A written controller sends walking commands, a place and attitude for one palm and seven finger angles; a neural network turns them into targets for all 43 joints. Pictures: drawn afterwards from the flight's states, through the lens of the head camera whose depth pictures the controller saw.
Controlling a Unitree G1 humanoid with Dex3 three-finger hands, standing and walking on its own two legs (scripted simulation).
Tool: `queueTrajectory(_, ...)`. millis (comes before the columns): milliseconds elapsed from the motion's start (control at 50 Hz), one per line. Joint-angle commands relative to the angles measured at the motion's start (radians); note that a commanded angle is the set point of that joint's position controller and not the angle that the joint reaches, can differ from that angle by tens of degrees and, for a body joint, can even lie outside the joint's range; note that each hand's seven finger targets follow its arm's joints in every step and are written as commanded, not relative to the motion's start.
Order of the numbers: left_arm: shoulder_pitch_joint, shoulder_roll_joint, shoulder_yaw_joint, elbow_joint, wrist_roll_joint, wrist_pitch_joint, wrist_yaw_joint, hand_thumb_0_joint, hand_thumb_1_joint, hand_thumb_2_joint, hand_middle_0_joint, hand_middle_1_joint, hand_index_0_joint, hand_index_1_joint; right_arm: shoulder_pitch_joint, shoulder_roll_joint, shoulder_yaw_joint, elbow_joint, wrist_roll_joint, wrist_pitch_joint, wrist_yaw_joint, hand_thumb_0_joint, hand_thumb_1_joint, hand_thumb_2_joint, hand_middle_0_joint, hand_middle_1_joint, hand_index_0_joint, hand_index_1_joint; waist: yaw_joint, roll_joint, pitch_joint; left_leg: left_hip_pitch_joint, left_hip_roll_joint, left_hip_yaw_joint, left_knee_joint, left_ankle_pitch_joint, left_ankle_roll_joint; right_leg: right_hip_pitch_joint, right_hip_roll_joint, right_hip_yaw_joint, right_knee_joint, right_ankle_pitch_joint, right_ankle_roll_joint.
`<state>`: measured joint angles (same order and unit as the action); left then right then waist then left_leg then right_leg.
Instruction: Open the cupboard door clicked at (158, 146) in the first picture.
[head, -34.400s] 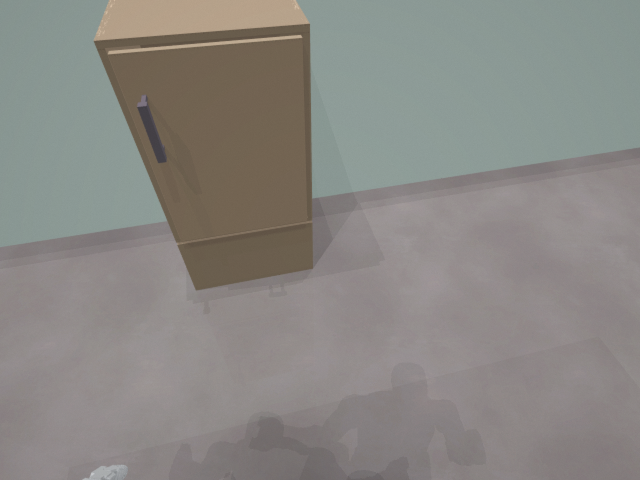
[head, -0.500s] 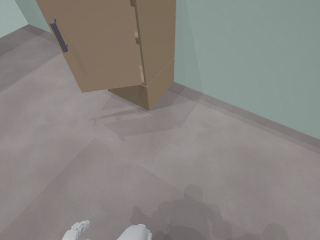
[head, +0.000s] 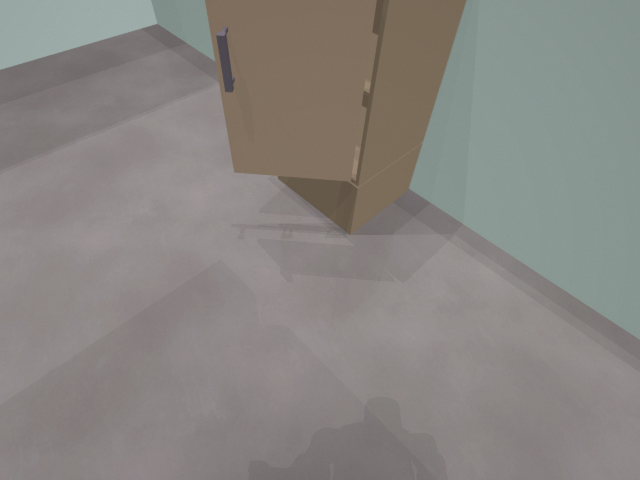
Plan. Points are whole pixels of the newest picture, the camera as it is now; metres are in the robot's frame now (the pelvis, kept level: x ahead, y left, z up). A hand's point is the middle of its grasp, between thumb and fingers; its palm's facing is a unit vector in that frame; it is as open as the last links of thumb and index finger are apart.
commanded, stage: take the last steps up to it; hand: left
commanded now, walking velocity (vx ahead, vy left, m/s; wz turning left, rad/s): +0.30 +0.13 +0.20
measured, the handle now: (227, 60) +1.07 +0.34 -0.04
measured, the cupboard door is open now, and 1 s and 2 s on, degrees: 42 42 42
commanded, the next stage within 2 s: come to a stop and stand still in 1.44 s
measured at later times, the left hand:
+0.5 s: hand out of the picture +0.01 +0.20 -0.18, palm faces +0.23 -0.96 -0.15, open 7.4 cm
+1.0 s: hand (188, 331) +0.35 +0.25 -0.15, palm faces +0.12 -0.97 -0.22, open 7.3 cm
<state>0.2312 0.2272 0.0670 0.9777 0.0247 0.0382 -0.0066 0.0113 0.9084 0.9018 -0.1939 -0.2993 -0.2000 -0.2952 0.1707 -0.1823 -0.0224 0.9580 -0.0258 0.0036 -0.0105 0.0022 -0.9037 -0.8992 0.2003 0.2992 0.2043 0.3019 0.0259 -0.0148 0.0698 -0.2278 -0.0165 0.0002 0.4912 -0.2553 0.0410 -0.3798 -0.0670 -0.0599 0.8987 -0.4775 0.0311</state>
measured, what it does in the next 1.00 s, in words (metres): walks ahead: right foot, then left foot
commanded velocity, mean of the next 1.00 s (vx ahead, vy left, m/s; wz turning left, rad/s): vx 0.30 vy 0.06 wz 0.02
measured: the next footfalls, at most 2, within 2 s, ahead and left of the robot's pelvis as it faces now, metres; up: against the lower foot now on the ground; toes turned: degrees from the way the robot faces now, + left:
right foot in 0.12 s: +0.06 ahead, -0.13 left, +0.00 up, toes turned -3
left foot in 0.50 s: +0.22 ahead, +0.19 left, +0.00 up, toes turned +13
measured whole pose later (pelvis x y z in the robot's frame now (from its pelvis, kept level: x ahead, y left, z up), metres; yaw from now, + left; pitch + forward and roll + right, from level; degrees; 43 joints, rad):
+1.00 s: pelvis +0.28 +0.07 +0.00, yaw +4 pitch -1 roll +1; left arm 0.21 0.14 0.05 0.97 0.02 -0.07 0.01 0.00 0.91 0.90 -0.19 -0.30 -0.20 -0.30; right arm 0.30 -0.18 -0.05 1.11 -0.02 0.00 0.01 0.01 -0.91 -0.90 0.20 0.30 0.20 0.30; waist -0.01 0.02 0.04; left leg -0.40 0.04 0.07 1.04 -0.37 -0.01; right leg -0.22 -0.03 -0.13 0.51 -0.28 -0.05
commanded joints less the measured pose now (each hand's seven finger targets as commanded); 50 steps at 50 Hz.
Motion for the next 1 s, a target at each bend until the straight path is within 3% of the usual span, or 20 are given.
queueTrajectory(0, -0.013, 0.039, 0.004, -0.083, -0.001, -0.042, -0.013, 0.0, 0.9, 0.9, -0.2, -0.3, -0.2, -0.3, 0.055, -0.198, -0.056, -0.029, -0.003, -0.012, -0.005, 0.0, -0.9, -0.9, 0.2, 0.3, 0.2, 0.3, -0.027, 0.158, -0.035, -0.022, 0.207, -0.266, -0.224, -0.152, 0.143, 0.061, 0.035, -0.04, -0.189, 0.032, -0.01)
queueTrajectory(60, 0.163, 0.07, 0.023, -0.028, 0.006, -0.061, -0.008, 0.0, 0.9, 0.9, -0.2, -0.3, -0.2, -0.3, 0.016, -0.157, -0.055, -0.038, 0.008, -0.012, 0.002, 0.0, -0.9, -0.9, 0.2, 0.3, 0.2, 0.3, 0.063, 0.018, -0.027, -0.288, 0.084, -0.168, -0.018, -0.316, 0.064, 0.422, -0.005, 0.013, -0.481, 0.087, -0.029)
queueTrajectory(80, 0.236, 0.157, 0.042, -0.015, 0.017, -0.071, 0.004, 0.0, 0.9, 0.9, -0.2, -0.3, -0.2, -0.3, 0.014, -0.095, -0.043, -0.058, 0.021, -0.019, 0.01, 0.0, -0.9, -0.9, 0.2, 0.3, 0.2, 0.3, 0.098, -0.219, -0.046, -0.487, -0.03, -0.028, 0.246, -0.326, 0.004, 0.563, -0.252, 0.322, -0.641, -0.123, -0.105)
queueTrajectory(100, 0.272, 0.21, 0.048, -0.018, 0.008, -0.069, 0.011, 0.0, 0.9, 0.9, -0.2, -0.3, -0.2, -0.3, -0.069, -0.119, -0.047, -0.103, 0.004, -0.016, 0.02, 0.0, -0.9, -0.9, 0.2, 0.3, 0.2, 0.3, 0.126, -0.254, 0.02, -0.553, -0.026, -0.023, 0.48, -0.356, -0.022, 0.449, -0.448, 0.584, -0.79, -0.262, -0.203)
queueTrajectory(120, 0.232, 0.201, 0.044, -0.027, 0.001, -0.079, 0.018, 0.0, 0.9, 0.9, -0.2, -0.3, -0.2, -0.3, -0.09, -0.144, -0.059, -0.102, -0.003, -0.01, 0.027, 0.0, -0.9, -0.9, 0.2, 0.3, 0.2, 0.3, 0.09, -0.199, 0.068, -0.546, 0.03, -0.079, 0.607, -0.252, -0.027, 0.31, -0.451, 0.631, -0.824, -0.362, -0.231)
queueTrajectory(180, 0.077, 0.1, 0.018, -0.039, 0.0, -0.097, 0.02, 0.0, 0.9, 0.9, -0.2, -0.3, -0.2, -0.3, -0.02, -0.105, -0.065, -0.046, -0.005, 0.008, 0.046, 0.0, -0.9, -0.9, 0.2, 0.3, 0.2, 0.3, -0.011, -0.177, 0.11, -0.463, 0.095, -0.053, 0.647, -0.015, -0.058, 0.158, -0.322, 0.299, -0.81, -0.114, -0.147)
queueTrajectory(220, 0.11, 0.077, 0.011, -0.02, -0.002, -0.113, 0.018, 0.0, 0.9, 0.9, -0.2, -0.3, -0.2, -0.3, 0.004, -0.071, -0.055, -0.023, -0.003, 0.005, 0.053, 0.0, -0.9, -0.9, 0.2, 0.3, 0.2, 0.3, -0.011, -0.141, 0.064, -0.416, 0.095, 0.0, 0.571, 0.049, -0.076, 0.206, -0.258, 0.137, -0.776, 0.126, -0.122)
queueTrajectory(340, 0.218, 0.098, 0.009, 0.07, 0.005, -0.12, 0.018, 0.0, 0.9, 0.9, -0.2, -0.3, -0.2, -0.3, -0.071, -0.019, -0.034, -0.043, 0.007, -0.022, 0.064, 0.0, -0.9, -0.9, 0.2, 0.3, 0.2, 0.3, 0.034, -0.16, 0.027, -0.33, 0.064, 0.103, 0.213, 0.036, -0.072, 0.333, -0.25, 0.014, -0.68, 0.442, -0.125)
queueTrajectory(400, 0.188, 0.105, 0.015, 0.082, 0.005, -0.107, 0.019, 0.0, 0.9, 0.9, -0.2, -0.3, -0.2, -0.3, -0.018, -0.032, -0.036, -0.026, 0.006, -0.037, 0.059, 0.0, -0.9, -0.9, 0.2, 0.3, 0.2, 0.3, 0.0, -0.189, 0.014, -0.138, 0.04, 0.125, 0.082, 0.04, -0.048, 0.256, -0.247, -0.007, -0.608, 0.396, -0.109)
queueTrajectory(440, 0.17, 0.078, 0.012, 0.075, 0.001, -0.095, 0.015, 0.0, 0.9, 0.9, -0.2, -0.3, -0.2, -0.3, 0.176, -0.108, -0.053, 0.041, 0.001, -0.05, 0.041, 0.0, -0.9, -0.9, 0.2, 0.3, 0.2, 0.3, -0.091, -0.033, -0.07, 0.192, 0.032, 0.132, -0.022, 0.023, -0.034, 0.116, -0.174, -0.073, -0.362, 0.375, -0.074)
queueTrajectory(460, 0.195, 0.022, 0.005, 0.058, -0.007, -0.088, 0.009, 0.0, 0.9, 0.9, -0.2, -0.3, -0.2, -0.3, 0.318, -0.218, -0.082, 0.075, -0.012, -0.056, 0.023, 0.0, -0.9, -0.9, 0.2, 0.3, 0.2, 0.3, -0.141, 0.207, -0.172, 0.384, 0.248, -0.151, -0.062, -0.031, 0.035, -0.066, -0.061, -0.138, -0.096, 0.119, -0.031)
queueTrajectory(480, 0.15, -0.012, -0.008, 0.011, -0.009, -0.087, 0.008, 0.0, 0.9, 0.9, -0.2, -0.3, -0.2, -0.3, 0.417, -0.287, -0.095, 0.09, -0.009, -0.049, 0.005, 0.0, -0.9, -0.9, 0.2, 0.3, 0.2, 0.3, -0.166, 0.315, -0.209, 0.419, 0.403, -0.395, -0.195, -0.077, 0.115, -0.209, 0.02, -0.092, 0.167, -0.148, -0.02)
queueTrajectory(500, 0.083, -0.017, -0.01, -0.012, -0.007, -0.09, 0.01, 0.0, 0.9, 0.9, -0.2, -0.3, -0.2, -0.3, 0.373, -0.278, -0.092, 0.092, -0.01, -0.046, -0.004, 0.0, -0.9, -0.9, 0.2, 0.3, 0.2, 0.3, -0.155, 0.227, -0.169, 0.331, 0.443, -0.425, -0.238, -0.157, 0.16, -0.279, -0.007, -0.012, 0.309, -0.128, -0.05)
queueTrajectory(620, 0.095, -0.041, -0.003, 0.03, 0.002, -0.06, -0.01, 0.0, 0.9, 0.9, -0.2, -0.3, -0.2, -0.3, 0.142, -0.101, -0.047, 0.042, -0.005, -0.076, -0.015, 0.0, -0.9, -0.9, 0.2, 0.3, 0.2, 0.3, -0.019, 0.135, -0.044, -0.022, 0.321, -0.107, -0.319, -0.054, 0.122, -0.147, -0.077, 0.024, 0.185, 0.14, -0.043)
queueTrajectory(800, 0.064, 0.007, 0.01, -0.011, 0.004, -0.066, -0.016, 0.0, 0.9, 0.9, -0.2, -0.3, -0.2, -0.3, 0.117, -0.125, -0.05, 0.065, -0.005, -0.056, 0.001, 0.0, -0.9, -0.9, 0.2, 0.3, 0.2, 0.3, 0.032, 0.046, -0.017, -0.121, 0.25, -0.018, -0.196, -0.196, 0.086, 0.222, 0.004, -0.05, -0.322, 0.231, -0.034)
queueTrajectory(820, 0.122, 0.037, 0.018, 0.006, 0.006, -0.072, -0.012, 0.0, 0.9, 0.9, -0.2, -0.3, -0.2, -0.3, 0.109, -0.107, -0.047, 0.066, -0.001, -0.055, 0.004, 0.0, -0.9, -0.9, 0.2, 0.3, 0.2, 0.3, 0.061, -0.009, -0.014, -0.183, 0.182, 0.025, -0.084, -0.231, 0.046, 0.321, -0.009, -0.013, -0.394, 0.191, -0.046)
queueTrajectory(860, 0.274, 0.176, 0.041, 0.038, 0.003, -0.085, 0.002, 0.0, 0.9, 0.9, -0.2, -0.3, -0.2, -0.3, 0.083, -0.048, -0.033, 0.016, 0.007, -0.054, 0.019, 0.0, -0.9, -0.9, 0.2, 0.3, 0.2, 0.3, 0.114, -0.336, -0.032, -0.456, 0.008, 0.147, 0.434, -0.371, -0.028, 0.478, -0.355, 0.528, -0.714, -0.05, -0.212)
queueTrajectory(880, 0.267, 0.153, 0.037, 0.037, -0.003, -0.093, 0.014, 0.0, 0.9, 0.9, -0.2, -0.3, -0.2, -0.3, 0.05, -0.094, -0.046, 0.011, 0.003, -0.047, 0.018, 0.0, -0.9, -0.9, 0.2, 0.3, 0.2, 0.3, 0.104, -0.346, -0.004, -0.488, 0.052, 0.044, 0.596, -0.316, -0.025, 0.413, -0.382, 0.601, -0.768, -0.086, -0.245)
queueTrajectory(920, 0.156, 0.084, 0.017, 0.009, -0.007, -0.104, 0.02, 0.0, 0.9, 0.9, -0.2, -0.3, -0.2, -0.3, 0.008, -0.081, -0.047, 0.02, 0.002, -0.057, 0.019, 0.0, -0.9, -0.9, 0.2, 0.3, 0.2, 0.3, 0.046, -0.096, 0.025, -0.509, 0.113, -0.018, 0.641, -0.121, -0.04, 0.364, -0.334, 0.425, -0.727, 0.146, -0.24)
queueTrajectory(980, 0.133, 0.044, 0.005, 0.022, -0.006, -0.127, 0.017, 0.0, 0.9, 0.9, -0.2, -0.3, -0.2, -0.3, 0.062, -0.027, -0.035, 0.057, 0.002, -0.046, 0.026, 0.0, -0.9, -0.9, 0.2, 0.3, 0.2, 0.3, 0.0, -0.089, -0.042, -0.39, 0.119, 0.033, 0.503, -0.047, -0.072, 0.353, -0.233, 0.145, -0.669, 0.578, -0.191)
